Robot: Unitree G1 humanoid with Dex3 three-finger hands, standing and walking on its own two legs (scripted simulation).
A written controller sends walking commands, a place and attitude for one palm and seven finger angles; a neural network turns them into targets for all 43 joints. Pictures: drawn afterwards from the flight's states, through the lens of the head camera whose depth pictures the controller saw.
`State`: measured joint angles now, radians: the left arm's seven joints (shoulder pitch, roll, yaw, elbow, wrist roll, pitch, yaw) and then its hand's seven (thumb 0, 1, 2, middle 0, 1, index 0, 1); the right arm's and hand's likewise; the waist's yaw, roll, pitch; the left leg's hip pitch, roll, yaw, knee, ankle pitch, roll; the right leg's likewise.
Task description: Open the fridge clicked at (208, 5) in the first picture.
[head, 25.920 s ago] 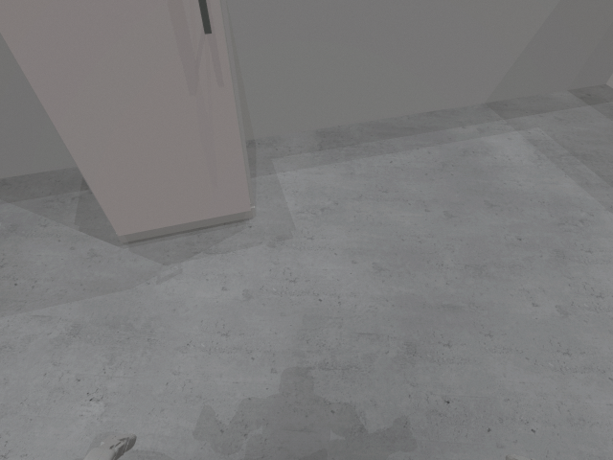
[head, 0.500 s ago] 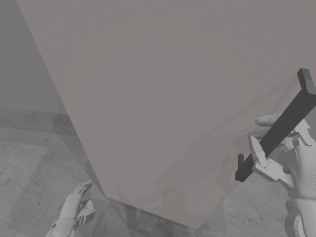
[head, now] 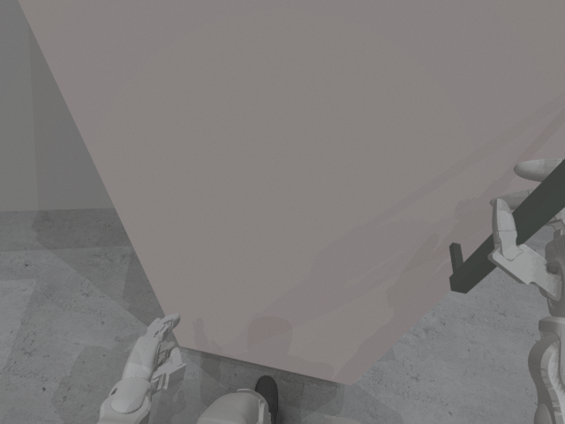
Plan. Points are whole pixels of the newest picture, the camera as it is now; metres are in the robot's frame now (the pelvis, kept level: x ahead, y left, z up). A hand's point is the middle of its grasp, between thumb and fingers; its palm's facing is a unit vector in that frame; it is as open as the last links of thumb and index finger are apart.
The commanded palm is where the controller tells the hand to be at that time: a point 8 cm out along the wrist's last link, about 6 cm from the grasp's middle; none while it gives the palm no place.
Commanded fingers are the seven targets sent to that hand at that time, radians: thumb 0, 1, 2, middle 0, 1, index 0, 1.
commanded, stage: walk backward, drawing the door open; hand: right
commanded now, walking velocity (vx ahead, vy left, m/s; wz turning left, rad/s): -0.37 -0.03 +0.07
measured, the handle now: (517, 205) +0.30 -0.19 +0.23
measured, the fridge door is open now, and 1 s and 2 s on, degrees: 18 59 83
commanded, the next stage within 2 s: stop walking and hold the door back in 1.54 s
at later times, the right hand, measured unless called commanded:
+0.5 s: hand out of the picture +0.11 -0.09 +0.23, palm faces +0.49 +0.83 -0.27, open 6.7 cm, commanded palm +0.05 -0.13 +0.23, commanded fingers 0.00 -0.90 -0.90 0.45 1.40 0.45 1.40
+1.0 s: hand out of the picture -0.04 +0.04 +0.22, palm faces +0.44 +0.85 -0.30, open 7.6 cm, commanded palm -0.09 +0.01 +0.22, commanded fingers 0.00 -0.90 -0.90 0.45 1.40 0.45 1.40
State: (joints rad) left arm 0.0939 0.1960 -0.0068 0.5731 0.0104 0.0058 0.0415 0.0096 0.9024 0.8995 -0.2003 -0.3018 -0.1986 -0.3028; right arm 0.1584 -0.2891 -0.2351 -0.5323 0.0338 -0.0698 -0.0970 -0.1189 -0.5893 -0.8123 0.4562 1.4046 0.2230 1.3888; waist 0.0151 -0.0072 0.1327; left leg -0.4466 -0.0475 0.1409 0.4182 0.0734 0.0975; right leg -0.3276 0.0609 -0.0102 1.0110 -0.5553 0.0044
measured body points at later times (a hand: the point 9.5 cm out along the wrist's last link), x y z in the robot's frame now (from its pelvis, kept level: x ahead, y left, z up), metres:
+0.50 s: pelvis -0.17 +0.15 +0.02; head -0.14 +0.17 +0.47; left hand -0.02 +0.39 -0.09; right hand +0.07 -0.13 +0.24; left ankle -0.15 +0.25 -0.71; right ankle -0.14 +0.00 -0.64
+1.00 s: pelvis -0.31 +0.29 +0.03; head -0.26 +0.28 +0.47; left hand -0.12 +0.44 -0.09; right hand -0.07 +0.00 +0.24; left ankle -0.28 +0.44 -0.69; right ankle -0.26 +0.08 -0.71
